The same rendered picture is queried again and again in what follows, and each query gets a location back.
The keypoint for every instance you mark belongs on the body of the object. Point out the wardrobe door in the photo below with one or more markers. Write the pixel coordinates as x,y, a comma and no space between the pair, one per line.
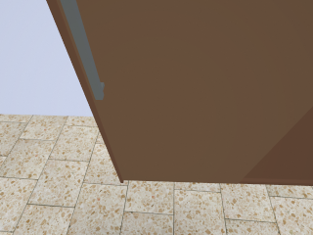
198,91
292,157

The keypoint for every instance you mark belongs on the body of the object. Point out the handle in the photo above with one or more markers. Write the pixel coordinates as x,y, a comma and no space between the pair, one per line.
81,41

